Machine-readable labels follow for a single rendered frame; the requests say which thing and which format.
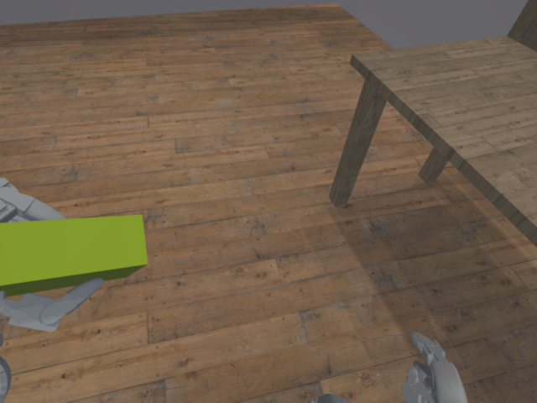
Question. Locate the sponge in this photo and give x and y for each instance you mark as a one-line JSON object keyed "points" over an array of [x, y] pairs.
{"points": [[52, 254]]}

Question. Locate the left robot hand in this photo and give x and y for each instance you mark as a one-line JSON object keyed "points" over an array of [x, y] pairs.
{"points": [[35, 311]]}

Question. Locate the table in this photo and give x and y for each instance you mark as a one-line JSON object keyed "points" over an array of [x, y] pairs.
{"points": [[475, 101]]}

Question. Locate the right robot hand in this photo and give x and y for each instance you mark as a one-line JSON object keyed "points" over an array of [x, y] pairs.
{"points": [[442, 383]]}

